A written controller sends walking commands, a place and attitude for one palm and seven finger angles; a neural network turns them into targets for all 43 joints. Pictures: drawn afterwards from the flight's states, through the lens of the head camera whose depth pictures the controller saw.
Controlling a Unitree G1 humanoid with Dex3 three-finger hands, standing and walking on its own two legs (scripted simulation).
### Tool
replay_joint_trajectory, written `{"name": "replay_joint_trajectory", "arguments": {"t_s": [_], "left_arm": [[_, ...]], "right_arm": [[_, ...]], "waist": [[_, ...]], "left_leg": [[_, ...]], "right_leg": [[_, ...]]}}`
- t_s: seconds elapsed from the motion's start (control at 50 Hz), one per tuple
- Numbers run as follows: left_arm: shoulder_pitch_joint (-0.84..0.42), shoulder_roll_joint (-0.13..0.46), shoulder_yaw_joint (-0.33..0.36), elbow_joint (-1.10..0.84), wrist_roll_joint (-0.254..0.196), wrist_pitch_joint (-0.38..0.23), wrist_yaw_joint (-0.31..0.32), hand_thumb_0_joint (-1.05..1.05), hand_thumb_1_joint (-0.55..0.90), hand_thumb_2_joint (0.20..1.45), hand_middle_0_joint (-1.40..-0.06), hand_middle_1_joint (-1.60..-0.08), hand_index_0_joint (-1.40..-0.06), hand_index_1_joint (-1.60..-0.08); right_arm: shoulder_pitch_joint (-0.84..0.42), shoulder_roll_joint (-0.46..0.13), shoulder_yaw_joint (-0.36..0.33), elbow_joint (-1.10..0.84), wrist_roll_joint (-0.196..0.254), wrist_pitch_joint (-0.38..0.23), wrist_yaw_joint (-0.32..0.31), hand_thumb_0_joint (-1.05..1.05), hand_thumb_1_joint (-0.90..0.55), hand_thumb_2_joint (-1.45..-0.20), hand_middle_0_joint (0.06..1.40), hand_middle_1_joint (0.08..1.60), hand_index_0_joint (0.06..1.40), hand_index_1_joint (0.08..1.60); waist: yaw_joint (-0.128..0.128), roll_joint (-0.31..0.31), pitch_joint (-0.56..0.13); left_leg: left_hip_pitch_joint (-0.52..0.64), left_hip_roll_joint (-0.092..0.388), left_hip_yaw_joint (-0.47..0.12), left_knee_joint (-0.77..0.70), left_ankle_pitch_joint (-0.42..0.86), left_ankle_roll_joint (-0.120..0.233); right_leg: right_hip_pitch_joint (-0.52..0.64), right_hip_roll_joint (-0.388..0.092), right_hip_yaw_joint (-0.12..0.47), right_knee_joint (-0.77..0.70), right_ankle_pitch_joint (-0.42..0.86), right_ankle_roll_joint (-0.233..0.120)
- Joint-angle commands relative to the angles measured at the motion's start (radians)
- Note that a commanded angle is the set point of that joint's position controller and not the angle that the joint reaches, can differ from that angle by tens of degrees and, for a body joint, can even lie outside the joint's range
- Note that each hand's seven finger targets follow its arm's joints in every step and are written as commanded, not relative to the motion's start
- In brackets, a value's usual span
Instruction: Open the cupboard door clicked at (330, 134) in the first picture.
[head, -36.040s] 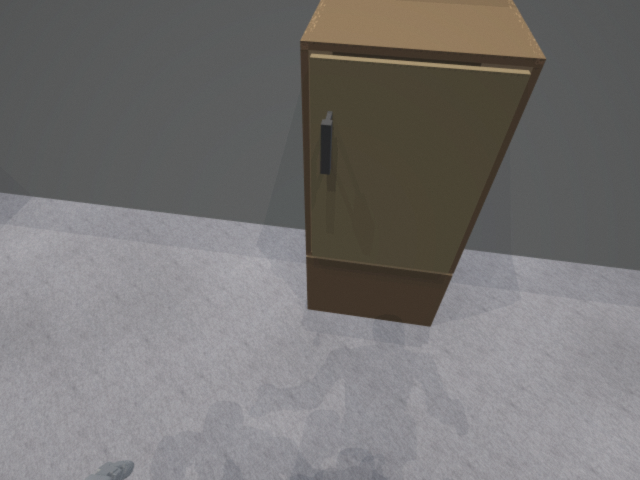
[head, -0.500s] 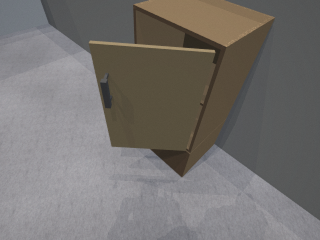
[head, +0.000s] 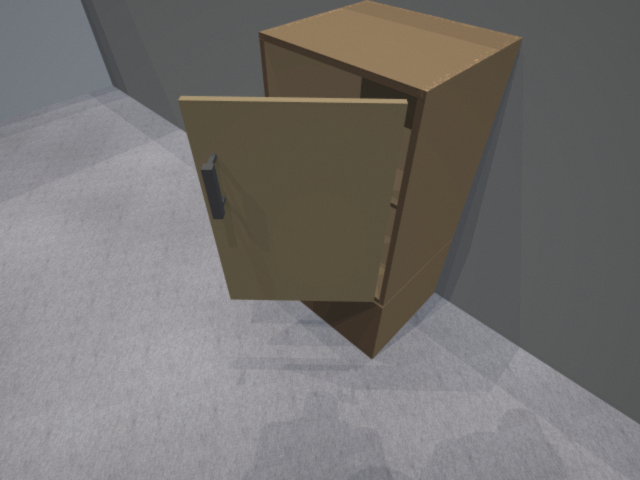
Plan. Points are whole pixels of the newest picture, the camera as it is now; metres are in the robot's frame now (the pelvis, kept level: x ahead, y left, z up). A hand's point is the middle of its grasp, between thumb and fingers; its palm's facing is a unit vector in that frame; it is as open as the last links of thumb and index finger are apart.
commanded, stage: look again from close up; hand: left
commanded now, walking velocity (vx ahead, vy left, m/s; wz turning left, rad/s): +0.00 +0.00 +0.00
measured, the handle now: (215, 186) +0.65 +0.25 +0.00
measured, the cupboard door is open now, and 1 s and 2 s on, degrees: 43 43 43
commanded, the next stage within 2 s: shuffle to correct the standing spot in 0.10 s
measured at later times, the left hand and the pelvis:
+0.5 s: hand out of the picture -0.04 +0.15 -0.19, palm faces +0.07 -0.99 -0.11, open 7.4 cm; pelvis +0.00 +0.00 +0.00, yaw +1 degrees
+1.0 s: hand out of the picture +0.03 +0.21 -0.19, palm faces +0.09 -0.99 -0.11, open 7.4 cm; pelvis +0.09 +0.06 -0.01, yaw +1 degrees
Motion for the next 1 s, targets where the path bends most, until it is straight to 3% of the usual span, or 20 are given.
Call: {"name": "replay_joint_trajectory", "arguments": {"t_s": [0.0, 0.22, 0.32, 0.38, 0.42, 0.46, 0.48, 0.58, 0.6, 0.62, 0.64, 0.66, 0.72, 0.78, 0.88, 0.9, 0.92, 0.94, 0.96, 0.98], "left_arm": [[0.063, 0.105, 0.015, -0.05, 0.0, -0.013, 0.005, 0.0, 0.9, 0.9, -0.2, -0.3, -0.2, -0.3], [0.105, 0.105, 0.025, -0.042, 0.0, -0.017, -0.001, 0.0, 0.9, 0.9, -0.2, -0.3, -0.2, -0.3], [0.104, 0.134, 0.051, -0.046, 0.001, -0.013, -0.004, 0.0, 0.9, 0.9, -0.2, -0.3, -0.2, -0.3], [0.086, 0.124, 0.057, -0.052, 0.003, -0.014, -0.008, 0.0, 0.9, 0.9, -0.2, -0.3, -0.2, -0.3], [0.083, 0.093, 0.052, -0.059, 0.003, -0.011, -0.014, 0.0, 0.9, 0.9, -0.2, -0.3, -0.2, -0.3], [0.079, 0.036, 0.045, -0.076, 0.011, -0.012, -0.019, 0.0, 0.9, 0.9, -0.2, -0.3, -0.2, -0.3], [0.078, 0.015, 0.04, -0.074, 0.014, -0.015, -0.022, 0.0, 0.9, 0.9, -0.2, -0.3, -0.2, -0.3], [0.158, -0.027, 0.037, -0.041, 0.005, -0.039, -0.034, 0.0, 0.9, 0.9, -0.2, -0.3, -0.2, -0.3], [0.199, -0.013, 0.043, -0.026, 0.004, -0.047, -0.03, 0.0, 0.9, 0.9, -0.2, -0.3, -0.2, -0.3], [0.238, 0.032, 0.055, -0.012, 0.006, -0.056, -0.02, 0.0, 0.9, 0.9, -0.2, -0.3, -0.2, -0.3], [0.291, 0.118, 0.075, -0.001, 0.007, -0.062, -0.009, 0.0, 0.9, 0.9, -0.2, -0.3, -0.2, -0.3], [0.307, 0.14, 0.078, 0.001, 0.004, -0.068, -0.004, 0.0, 0.9, 0.9, -0.2, -0.3, -0.2, -0.3], [0.193, 0.095, 0.069, -0.016, 0.008, -0.079, 0.002, 0.0, 0.9, 0.9, -0.2, -0.3, -0.2, -0.3], [0.136, 0.094, 0.066, -0.027, 0.014, -0.078, 0.001, 0.0, 0.9, 0.9, -0.2, -0.3, -0.2, -0.3], [0.106, 0.115, 0.076, -0.027, 0.013, -0.05, -0.013, 0.0, 0.9, 0.9, -0.2, -0.3, -0.2, -0.3], [0.12, 0.086, 0.067, -0.032, 0.011, -0.043, -0.019, 0.0, 0.9, 0.9, -0.2, -0.3, -0.2, -0.3], [0.136, 0.034, 0.063, -0.053, 0.003, -0.038, -0.023, 0.0, 0.9, 0.9, -0.2, -0.3, -0.2, -0.3], [0.106, 0.029, 0.056, -0.09, 0.01, -0.038, -0.023, 0.0, 0.9, 0.9, -0.2, -0.3, -0.2, -0.3], [0.06, 0.025, 0.057, -0.111, 0.009, -0.046, -0.029, 0.0, 0.9, 0.9, -0.2, -0.3, -0.2, -0.3], [0.018, 0.022, 0.057, -0.098, 0.016, -0.051, -0.027, 0.0, 0.9, 0.9, -0.2, -0.3, -0.2, -0.3]], "right_arm": [[0.037, -0.095, -0.022, -0.053, 0.005, -0.019, -0.002, 0.0, -0.9, -0.9, 0.2, 0.3, 0.2, 0.3], [0.083, -0.069, -0.016, -0.013, 0.002, -0.012, 0.002, 0.0, -0.9, -0.9, 0.2, 0.3, 0.2, 0.3], [0.121, -0.035, -0.02, -0.008, -0.004, -0.006, 0.007, 0.0, -0.9, -0.9, 0.2, 0.3, 0.2, 0.3], [0.17, -0.025, -0.02, 0.0, -0.003, -0.016, 0.009, 0.0, -0.9, -0.9, 0.2, 0.3, 0.2, 0.3], [0.194, -0.056, -0.026, 0.007, -0.004, -0.024, 0.005, 0.0, -0.9, -0.9, 0.2, 0.3, 0.2, 0.3], [0.226, -0.114, -0.042, 0.007, -0.006, -0.029, -0.004, 0.0, -0.9, -0.9, 0.2, 0.3, 0.2, 0.3], [0.198, -0.122, -0.047, 0.0, -0.003, -0.032, -0.007, 0.0, -0.9, -0.9, 0.2, 0.3, 0.2, 0.3], [0.108, -0.093, -0.034, -0.015, -0.001, -0.045, -0.005, 0.0, -0.9, -0.9, 0.2, 0.3, 0.2, 0.3], [0.106, -0.079, -0.031, -0.017, 0.003, -0.048, -0.005, 0.0, -0.9, -0.9, 0.2, 0.3, 0.2, 0.3], [0.093, -0.043, -0.027, -0.026, 0.009, -0.053, -0.002, 0.0, -0.9, -0.9, 0.2, 0.3, 0.2, 0.3], [0.063, -0.008, -0.023, -0.057, 0.012, -0.056, 0.004, 0.0, -0.9, -0.9, 0.2, 0.3, 0.2, 0.3], [0.03, -0.039, -0.032, -0.073, -0.003, -0.058, 0.01, 0.0, -0.9, -0.9, 0.2, 0.3, 0.2, 0.3], [0.015, -0.027, -0.039, -0.063, -0.003, -0.046, 0.025, 0.0, -0.9, -0.9, 0.2, 0.3, 0.2, 0.3], [0.005, 0.005, -0.035, -0.078, 0.007, -0.039, 0.041, 0.0, -0.9, -0.9, 0.2, 0.3, 0.2, 0.3], [0.144, -0.022, -0.038, -0.036, 0.004, -0.055, 0.034, 0.0, -0.9, -0.9, 0.2, 0.3, 0.2, 0.3], [0.216, -0.081, -0.052, -0.018, -0.003, -0.06, 0.023, 0.0, -0.9, -0.9, 0.2, 0.3, 0.2, 0.3], [0.292, -0.177, -0.073, -0.015, -0.017, -0.066, 0.011, 0.0, -0.9, -0.9, 0.2, 0.3, 0.2, 0.3], [0.332, -0.219, -0.079, -0.018, -0.009, -0.058, 0.003, 0.0, -0.9, -0.9, 0.2, 0.3, 0.2, 0.3], [0.278, -0.224, -0.081, -0.035, -0.011, -0.052, 0.001, 0.0, -0.9, -0.9, 0.2, 0.3, 0.2, 0.3], [0.225, -0.16, -0.066, -0.035, -0.012, -0.061, 0.001, 0.0, -0.9, -0.9, 0.2, 0.3, 0.2, 0.3]], "waist": [[0.003, -0.062, 0.122], [0.008, -0.041, 0.11], [-0.001, -0.127, 0.139], [-0.016, -0.083, 0.134], [-0.013, 0.059, 0.16], [-0.019, 0.231, 0.179], [-0.006, 0.224, 0.195], [0.057, 0.076, 0.084], [0.073, 0.011, 0.057], [0.091, -0.115, 0.053], [0.105, -0.307, 0.073], [0.099, -0.198, 0.072], [0.04, -0.174, 0.145], [0.012, -0.196, 0.158], [-0.046, -0.087, 0.095], [-0.067, 0.054, 0.053], [-0.081, 0.307, 0.003], [-0.088, 0.298, -0.015], [-0.078, 0.19, 0.029], [-0.061, 0.166, 0.038]], "left_leg": [[-0.084, 0.078, -0.117, -0.182, -0.17, 0.007], [-0.084, 0.053, -0.076, -0.123, -0.207, -0.004], [-0.085, 0.008, 0.001, 0.057, -0.16, -0.006], [-0.045, 0.012, -0.012, -0.012, -0.175, 0.003], [-0.06, 0.066, -0.123, -0.148, -0.311, 0.026], [-0.113, 0.206, -0.367, -0.352, -0.545, 0.1], [-0.135, 0.25, -0.427, -0.391, -0.563, 0.141], [-0.164, 0.178, -0.24, -0.262, -0.297, 0.125], [-0.199, 0.14, -0.194, -0.172, -0.245, 0.101], [-0.318, 0.069, -0.099, -0.019, -0.193, 0.062], [-0.474, -0.015, 0.024, 0.176, -0.214, 0.014], [-0.492, 0.009, -0.001, 0.34, -0.266, 0.007], [-0.481, 0.065, -0.044, 0.465, -0.153, 0.0], [-0.324, 0.069, -0.007, 0.288, -0.086, -0.008], [0.134, 0.008, 0.077, 0.001, 0.029, -0.025], [0.213, 0.065, -0.001, -0.066, -0.042, -0.014], [0.272, 0.299, -0.35, -0.219, -0.111, 0.074], [0.25, 0.409, -0.527, -0.317, -0.18, 0.172], [0.199, 0.428, -0.539, -0.334, -0.241, 0.229], [0.108, 0.372, -0.473, -0.335, -0.207, 0.207]], "right_leg": [[-0.109, -0.042, 0.084, -0.152, -0.127, -0.059], [-0.142, -0.058, 0.12, -0.218, -0.298, -0.072], [-0.217, -0.141, 0.208, -0.302, -0.458, -0.124], [-0.231, -0.112, 0.146, -0.231, -0.409, -0.122], [-0.248, -0.036, 0.064, -0.095, -0.364, -0.102], [-0.251, 0.061, -0.064, 0.152, -0.229, -0.079], [-0.259, 0.054, -0.059, 0.247, -0.191, -0.086], [-0.016, 0.041, -0.055, 0.041, -0.081, -0.079], [0.088, 0.026, -0.023, -0.063, -0.032, -0.081], [0.205, -0.085, 0.145, -0.172, -0.102, -0.113], [0.285, -0.292, 0.407, -0.291, -0.068, -0.193], [0.247, -0.395, 0.488, -0.333, 0.027, -0.259], [0.124, -0.313, 0.324, -0.324, 0.103, -0.253], [0.0, -0.247, 0.14, -0.308, 0.208, -0.205], [-0.228, -0.133, 0.021, -0.141, -0.085, -0.13], [-0.251, -0.081, -0.011, 0.044, -0.09, -0.113], [-0.384, 0.032, -0.105, 0.332, -0.269, -0.066], [-0.446, 0.047, -0.038, 0.549, -0.345, -0.075], [-0.497, 0.002, 0.001, 0.653, -0.293, -0.088], [-0.495, -0.016, 0.021, 0.719, -0.215, -0.092]]}}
